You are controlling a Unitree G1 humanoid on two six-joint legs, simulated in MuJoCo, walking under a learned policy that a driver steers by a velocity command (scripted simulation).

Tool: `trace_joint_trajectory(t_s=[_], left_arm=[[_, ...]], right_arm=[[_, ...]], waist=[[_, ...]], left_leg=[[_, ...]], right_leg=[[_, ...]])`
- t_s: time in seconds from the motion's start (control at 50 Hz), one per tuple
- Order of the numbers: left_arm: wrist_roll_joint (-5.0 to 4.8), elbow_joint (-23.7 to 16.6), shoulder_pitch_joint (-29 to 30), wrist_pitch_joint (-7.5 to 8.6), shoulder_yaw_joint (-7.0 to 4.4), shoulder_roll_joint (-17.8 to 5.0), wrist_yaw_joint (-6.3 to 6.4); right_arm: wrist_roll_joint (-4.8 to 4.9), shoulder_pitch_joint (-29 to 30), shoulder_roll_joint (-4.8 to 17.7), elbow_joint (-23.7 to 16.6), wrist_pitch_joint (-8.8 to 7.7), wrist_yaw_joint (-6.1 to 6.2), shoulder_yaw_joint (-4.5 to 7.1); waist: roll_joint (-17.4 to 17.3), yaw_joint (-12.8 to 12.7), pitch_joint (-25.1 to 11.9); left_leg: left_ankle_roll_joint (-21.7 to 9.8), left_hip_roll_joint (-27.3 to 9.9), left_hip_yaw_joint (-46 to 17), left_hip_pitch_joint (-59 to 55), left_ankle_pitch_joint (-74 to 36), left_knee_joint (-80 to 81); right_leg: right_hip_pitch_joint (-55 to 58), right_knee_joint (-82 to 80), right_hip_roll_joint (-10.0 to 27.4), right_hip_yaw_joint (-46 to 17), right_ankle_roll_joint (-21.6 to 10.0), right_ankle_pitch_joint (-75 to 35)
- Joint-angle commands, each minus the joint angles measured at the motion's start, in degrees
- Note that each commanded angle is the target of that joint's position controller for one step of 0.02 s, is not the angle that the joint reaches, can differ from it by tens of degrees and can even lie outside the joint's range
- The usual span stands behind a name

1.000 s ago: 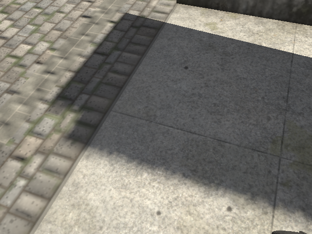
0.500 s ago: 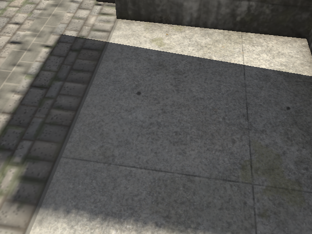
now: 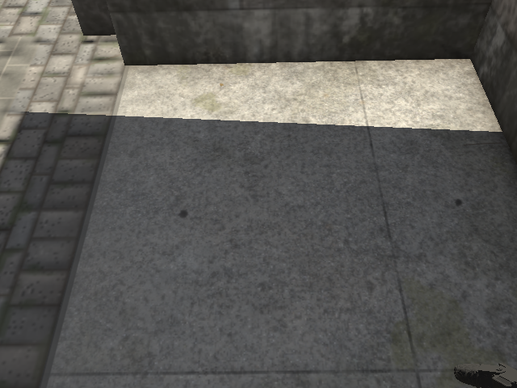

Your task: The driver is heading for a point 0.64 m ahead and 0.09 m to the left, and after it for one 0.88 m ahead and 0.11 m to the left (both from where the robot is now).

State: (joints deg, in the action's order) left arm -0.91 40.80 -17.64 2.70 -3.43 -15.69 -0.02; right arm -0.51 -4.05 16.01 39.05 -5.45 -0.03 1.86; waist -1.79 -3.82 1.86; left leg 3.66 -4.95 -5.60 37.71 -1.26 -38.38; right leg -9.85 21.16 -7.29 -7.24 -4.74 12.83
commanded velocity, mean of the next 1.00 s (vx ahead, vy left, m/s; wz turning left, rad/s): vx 0.45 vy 0.00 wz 0.05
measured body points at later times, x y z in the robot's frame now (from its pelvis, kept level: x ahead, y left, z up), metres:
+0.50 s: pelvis +0.27 +0.05 +0.00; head +0.29 +0.06 +0.45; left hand +0.49 +0.28 -0.09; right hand +0.26 -0.22 -0.12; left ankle +0.21 +0.15 -0.74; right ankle +0.43 -0.13 -0.69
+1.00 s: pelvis +0.51 -0.01 +0.00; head +0.55 +0.00 +0.45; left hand +0.57 +0.28 -0.12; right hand +0.70 -0.25 -0.10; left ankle +0.65 +0.15 -0.69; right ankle +0.49 -0.11 -0.74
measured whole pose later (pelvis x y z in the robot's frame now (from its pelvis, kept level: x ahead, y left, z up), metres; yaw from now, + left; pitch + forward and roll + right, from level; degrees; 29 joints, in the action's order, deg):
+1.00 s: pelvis +0.51 -0.01 +0.00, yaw +7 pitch +1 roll -2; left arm 0.4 46.4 -13.2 3.8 -3.7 -15.1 1.1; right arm 0.5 -9.2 16.7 41.7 -0.9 -0.9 3.8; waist -2.4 -2.3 3.6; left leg 1.3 -4.6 -1.1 37.1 2.1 -43.4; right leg -5.2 17.1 -1.3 10.6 -2.0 12.9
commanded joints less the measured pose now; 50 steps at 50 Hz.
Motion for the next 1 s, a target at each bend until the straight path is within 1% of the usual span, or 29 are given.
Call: trace_joint_trajectory(t_s=[0.02, 0.08, 0.1, 0.12, 0.14, 0.16, 0.18, 0.2, 0.22, 0.24, 0.28, 0.32, 0.42, 0.52, 0.58, 0.62, 0.64, 0.66, 0.68, 0.7, 0.72, 0.74, 0.76, 0.78, 0.82, 0.86, 0.92, 0.96, 1.0], left_arm=[[-0.34, -1.97, -2.20, 0.74, -2.25, -8.73, 0.15], [-0.03, -1.22, -2.68, 0.45, -2.38, -9.13, 0.16], [0.01, -1.21, -2.02, 0.24, -2.34, -8.92, 0.15], [0.15, -1.43, -1.70, 0.21, -1.92, -7.65, 0.12], [0.63, -2.33, -1.28, 0.37, -0.91, -5.14, 0.03], [-0.34, -2.74, -8.36, 1.14, 0.10, -2.14, 0.16], [-0.62, -2.76, -7.56, 1.60, -0.13, -4.92, 0.26], [-1.08, -3.42, -1.95, 1.67, -1.19, -8.75, 0.17], [-0.59, -4.41, 2.15, 1.62, -1.04, -8.30, 0.20], [0.31, -5.00, 4.23, 1.64, -0.99, -7.43, 0.13], [0.59, -4.56, 2.92, 1.37, -1.06, -5.72, 0.01], [0.65, -4.21, 2.51, 1.08, -0.79, -4.29, 0.05], [0.82, -6.07, 11.04, 1.59, 0.21, -2.08, -0.17], [-0.07, -8.35, 19.62, 2.28, 0.49, -1.88, -1.58], [-0.19, -9.61, 21.63, 2.78, 0.27, -2.74, -2.56], [0.14, -8.87, 17.43, 3.16, -0.62, -4.53, -2.54], [0.40, -6.72, 9.89, 3.26, -1.80, -6.63, -2.12], [1.19, -4.60, -0.62, 3.26, -3.00, -10.04, -1.42], [2.00, -3.57, -7.03, 2.77, -4.39, -15.61, -0.91], [1.41, -3.18, -8.36, 2.27, -3.31, -11.13, -0.81], [1.05, -2.95, -4.90, 2.09, -2.25, -8.30, -0.58], [0.87, -3.01, -0.97, 2.07, -1.67, -6.73, -0.50], [1.17, -2.82, 2.94, 2.30, -1.06, -5.01, -0.74], [1.65, -2.77, 5.79, 2.89, -0.67, -3.64, -0.96], [2.04, -2.08, 9.04, 3.78, -0.95, -3.61, -1.11], [2.12, -1.19, 10.52, 4.01, -1.48, -5.11, -0.57], [1.81, -0.15, 10.89, 2.98, -1.88, -6.52, 0.82], [1.39, 0.87, 9.32, 2.09, -2.16, -7.69, 1.59], [0.68, 1.68, 8.64, 1.21, -2.56, -8.80, 1.89]], right_arm=[[0.77, 5.01, 4.46, -4.41, -1.17, -0.74, 0.93], [0.78, 4.37, 6.27, -4.85, -1.75, -1.22, 1.82], [0.74, 1.78, 6.51, -4.23, -1.88, -1.18, 2.14], [0.36, -3.26, 7.76, -2.92, -2.03, -0.90, 2.92], [-0.31, -11.63, 10.37, -1.91, -2.25, -0.56, 3.77], [-0.79, -18.87, 15.68, 0.00, -1.68, -0.53, 5.37], [0.97, -21.40, 11.96, 1.35, -1.23, -1.18, 4.71], [1.37, -18.21, 8.53, 0.85, -0.97, -1.05, 3.63], [0.76, -14.62, 7.37, 0.07, -0.49, -0.90, 3.06], [0.40, -12.26, 6.04, 0.09, -0.25, -1.01, 2.48], [-0.10, -10.39, 4.58, 0.26, -0.48, -1.11, 1.83], [0.36, -10.90, 5.30, 1.19, -0.78, -1.08, 1.99], [1.10, -14.01, 7.85, 4.00, -0.16, -0.37, 2.58], [1.71, -19.25, 8.82, 7.14, 0.82, -0.21, 2.62], [1.83, -20.27, 9.68, 8.40, 1.81, 0.13, 2.95], [1.96, -19.58, 10.58, 8.67, 2.37, 0.40, 3.23], [1.97, -18.53, 10.40, 8.47, 2.55, 0.46, 3.05], [1.21, -17.33, 8.52, 7.12, 2.31, 0.46, 2.22], [0.91, -23.47, 2.17, 5.63, 1.23, 0.23, 0.20], [1.72, -23.36, 4.64, 6.75, 0.32, -0.02, 0.67], [3.16, -18.25, 9.02, 5.48, 0.17, -0.11, 2.21], [3.12, -14.62, 8.72, 4.54, 0.28, -0.01, 2.26], [2.34, -12.84, 7.83, 4.30, 0.75, 0.25, 2.41], [1.91, -14.08, 6.93, 4.86, 1.70, 0.57, 2.76], [1.87, -17.38, 4.34, 5.72, 3.47, 0.90, 2.66], [1.47, -16.01, 3.49, 4.20, 4.37, 1.14, 2.70], [1.01, -11.97, 2.14, 2.15, 4.28, 0.09, 2.18], [0.94, -8.16, 1.92, 0.32, 4.13, -1.02, 2.04], [0.91, -6.28, 3.00, -1.40, 4.40, -1.94, 2.47]], waist=[[6.60, -1.32, -2.41], [7.83, -0.10, -1.94], [8.30, 1.64, -2.20], [7.91, 4.10, -4.68], [3.99, 7.88, -11.63], [-11.23, 7.38, -19.37], [-14.18, 8.66, -18.80], [-7.40, 9.33, -10.38], [-3.27, 8.25, -6.08], [-1.76, 7.09, -2.32], [-4.04, 4.68, -1.39], [-4.35, 4.14, -1.84], [-2.40, 6.43, -0.96], [-2.02, 9.52, 1.22], [-2.57, 8.90, 1.78], [-3.29, 5.62, -0.64], [-2.63, 1.45, -5.22], [-0.76, -3.17, -13.38], [12.76, -2.59, -23.15], [15.35, -3.58, -26.83], [11.19, -3.35, -16.50], [8.49, -1.67, -10.50], [6.65, 0.28, -5.51], [7.54, 2.72, -3.30], [7.75, 5.70, -2.62], [7.41, 6.65, -1.75], [6.77, 5.53, -2.39], [6.11, 3.77, -3.21], [5.84, 3.32, -3.62]], left_leg=[[-1.01, 2.61, 2.47, -9.10, -3.76, 5.57], [-3.81, 3.18, 2.64, -10.58, 3.26, 8.97], [-4.98, 3.73, 3.63, -13.95, 4.63, 10.82], [-6.69, 4.06, 4.10, -21.29, 5.08, 12.09], [-10.32, -2.87, -2.72, -34.10, 4.28, 11.05], [-20.10, -14.37, -25.13, -54.49, 13.50, 13.90], [-21.90, -17.58, -39.21, -56.41, 28.85, 21.36], [-19.23, -16.07, -33.55, -50.10, 33.97, 22.50], [-17.34, -13.65, -26.42, -43.33, 29.76, 23.05], [-16.98, -11.17, -21.40, -37.16, 24.26, 24.69], [-15.91, -7.65, -14.99, -30.89, 15.50, 27.10], [-16.59, -6.57, -10.62, -29.51, 8.34, 28.43], [-15.65, -5.03, -2.98, -30.62, -1.81, 29.60], [-14.97, -6.60, -2.01, -34.42, -1.02, 28.06], [-14.09, -8.99, -3.07, -39.56, -5.15, 25.03], [-12.93, -8.52, -3.42, -39.81, -16.54, 19.25], [-11.68, -6.03, -1.67, -37.39, -23.09, 11.35], [-9.76, -3.23, 0.01, -27.47, -15.88, -2.09], [-5.29, 5.51, 4.64, -3.87, 11.68, -24.79], [-5.07, 6.49, -2.25, 2.78, 34.00, -33.21], [-5.18, 3.51, -2.50, 7.00, 30.56, -36.42], [-5.12, 0.89, -0.60, 6.53, 25.61, -34.75], [-4.53, -0.26, 0.01, 4.30, 22.51, -31.92], [-3.97, -1.43, -0.34, 0.24, 20.57, -29.80], [-2.44, -0.91, 0.58, -5.14, 19.52, -28.40], [-1.29, -0.65, 1.24, -4.16, 15.55, -24.13], [-1.54, -0.41, 3.88, -7.05, 4.28, -11.38], [-2.13, 0.16, 4.97, -8.46, -0.35, -4.98], [-3.08, 0.24, 5.02, -8.41, 0.60, -1.42]], right_leg=[[-3.10, -4.54, 14.39, -9.44, -8.40, -6.86], [2.05, -0.56, 17.08, -13.45, -7.20, -8.12], [2.42, 1.57, 16.62, -13.41, -6.36, -10.98], [1.87, 6.77, 14.14, -12.00, -5.03, -17.09], [-2.88, 20.25, 10.82, -8.10, -2.82, -14.97], [-22.45, 40.76, 2.26, -0.26, 2.17, 1.85], [-33.11, 48.90, 2.60, -1.82, 3.10, 19.67], [-37.35, 52.47, 5.83, -2.69, 2.76, 15.53], [-36.85, 51.64, 8.44, 0.09, 2.71, 10.89], [-35.85, 47.98, 10.18, 1.16, 2.89, 7.47], [-30.39, 43.23, 12.43, 1.99, 3.38, 3.38], [-29.49, 40.20, 12.73, 3.36, 4.25, 0.93], [-28.88, 22.94, 12.66, 5.00, 5.69, -12.17], [-26.34, 12.19, 10.67, 6.23, 5.07, -16.81], [-26.08, 8.71, 9.83, 6.28, 3.01, -11.62], [-17.37, 6.18, 7.76, 7.38, 1.28, -8.19], [-5.99, 4.29, 6.73, 8.35, -0.34, -9.75], [12.05, 7.52, 13.01, 2.79, -3.43, -12.37], [35.88, 6.73, 28.80, -20.33, -11.41, -6.21], [35.42, -0.12, 32.06, -32.44, -13.13, 1.04], [27.57, -1.91, 29.81, -24.20, -10.27, 3.88], [19.04, -3.81, 27.40, -16.79, -8.48, 2.41], [10.98, -6.10, 25.14, -11.27, -7.65, -5.19], [5.16, -7.61, 23.18, -5.74, -6.76, -14.20], [-1.07, -8.42, 22.01, 1.67, -6.92, -30.68], [-2.84, -9.01, 21.84, 6.98, -6.96, -38.00], [-2.64, -8.74, 19.51, 13.82, -5.87, -36.47], [0.01, -7.94, 20.20, 14.98, -5.71, -35.73], [3.58, -5.93, 21.86, 14.95, -5.35, -34.37]])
